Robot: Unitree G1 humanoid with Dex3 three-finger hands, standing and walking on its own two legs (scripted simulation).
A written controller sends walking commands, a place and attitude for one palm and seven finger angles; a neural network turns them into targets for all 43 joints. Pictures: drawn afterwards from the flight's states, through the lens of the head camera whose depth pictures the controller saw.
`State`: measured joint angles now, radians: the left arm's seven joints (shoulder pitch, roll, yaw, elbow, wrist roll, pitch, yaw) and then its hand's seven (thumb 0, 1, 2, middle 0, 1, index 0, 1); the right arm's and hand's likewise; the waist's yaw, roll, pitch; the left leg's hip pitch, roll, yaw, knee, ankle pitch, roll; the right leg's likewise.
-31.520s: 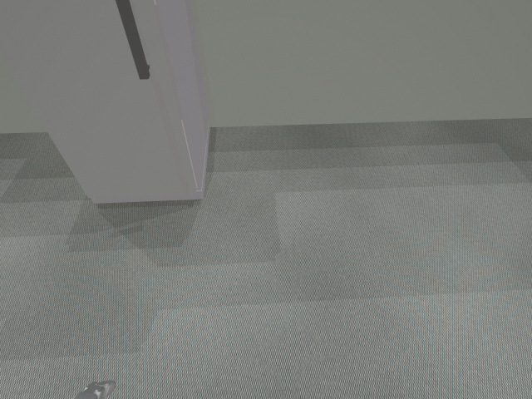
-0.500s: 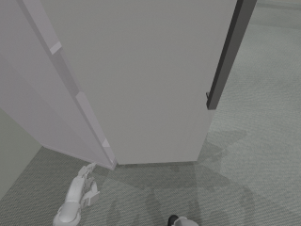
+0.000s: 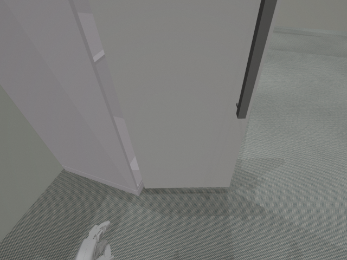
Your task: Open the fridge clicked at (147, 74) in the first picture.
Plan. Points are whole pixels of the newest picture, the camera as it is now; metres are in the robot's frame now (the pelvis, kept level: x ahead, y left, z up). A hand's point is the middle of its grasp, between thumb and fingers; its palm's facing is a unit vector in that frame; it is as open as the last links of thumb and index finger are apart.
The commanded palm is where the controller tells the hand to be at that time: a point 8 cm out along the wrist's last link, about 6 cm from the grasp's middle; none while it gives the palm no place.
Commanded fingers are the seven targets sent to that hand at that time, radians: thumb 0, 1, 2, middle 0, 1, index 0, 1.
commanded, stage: stop stepping back and stand still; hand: right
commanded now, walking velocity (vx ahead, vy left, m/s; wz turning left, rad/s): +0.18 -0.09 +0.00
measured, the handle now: (251, 58) +0.64 -0.20 +0.17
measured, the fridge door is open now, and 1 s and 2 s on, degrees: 70 70 70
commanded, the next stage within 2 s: let the arm hang, fingers relaxed in 0.76 s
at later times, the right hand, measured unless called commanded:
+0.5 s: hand out of the picture +0.16 -0.27 +0.17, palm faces +0.46 +0.79 -0.41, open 7.4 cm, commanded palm +0.11 -0.30 +0.18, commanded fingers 0.00 -0.90 -0.90 0.20 0.30 0.20 0.30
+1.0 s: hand out of the picture +0.15 -0.29 -0.03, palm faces +0.14 +0.88 -0.46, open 7.4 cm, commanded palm none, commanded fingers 0.00 -0.90 -0.90 0.20 0.30 0.20 0.30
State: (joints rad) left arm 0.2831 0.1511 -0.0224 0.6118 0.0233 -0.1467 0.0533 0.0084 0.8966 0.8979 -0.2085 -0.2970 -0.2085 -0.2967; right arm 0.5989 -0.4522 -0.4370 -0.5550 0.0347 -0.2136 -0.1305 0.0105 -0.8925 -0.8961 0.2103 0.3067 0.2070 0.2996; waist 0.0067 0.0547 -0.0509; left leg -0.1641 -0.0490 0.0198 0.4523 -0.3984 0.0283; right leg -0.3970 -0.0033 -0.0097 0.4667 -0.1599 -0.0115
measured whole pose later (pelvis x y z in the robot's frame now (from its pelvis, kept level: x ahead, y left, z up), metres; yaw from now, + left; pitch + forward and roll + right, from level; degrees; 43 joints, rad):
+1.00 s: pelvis -0.05 -0.02 -0.01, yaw -2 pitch +0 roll +0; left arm 0.11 0.31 0.01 0.80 0.02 -0.05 -0.01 0.00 0.90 0.90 -0.21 -0.30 -0.21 -0.30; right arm 0.26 -0.38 -0.13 0.31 -0.03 -0.03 -0.01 0.00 -0.90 -0.90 0.20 0.30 0.20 0.30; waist -0.01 -0.04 -0.04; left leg -0.29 0.00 0.04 0.60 -0.31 0.01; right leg -0.36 0.04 0.00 0.60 -0.24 -0.04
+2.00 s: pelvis -0.03 -0.01 +0.01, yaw -2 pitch -1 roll +0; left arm 0.08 0.31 0.01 1.11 0.02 -0.01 0.01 0.00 0.90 0.90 -0.21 -0.30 -0.21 -0.30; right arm 0.08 -0.30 -0.01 1.11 -0.02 -0.02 0.00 0.00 -0.91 -0.90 0.20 0.30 0.20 0.30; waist 0.01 0.00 0.04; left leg -0.13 0.00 0.04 0.35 -0.21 0.01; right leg -0.20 0.03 0.01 0.36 -0.14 -0.03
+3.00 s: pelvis -0.01 +0.01 +0.01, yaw +0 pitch -1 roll +0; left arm 0.12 0.30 0.00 1.14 0.02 0.00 0.02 0.00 0.90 0.90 -0.21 -0.30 -0.21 -0.30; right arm 0.12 -0.30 -0.01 1.13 -0.01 -0.02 -0.01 0.00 -0.91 -0.90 0.20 0.30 0.20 0.30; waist 0.01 0.00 0.05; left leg -0.05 -0.04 0.02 0.29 -0.21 0.05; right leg -0.13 -0.01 0.00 0.32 -0.17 0.01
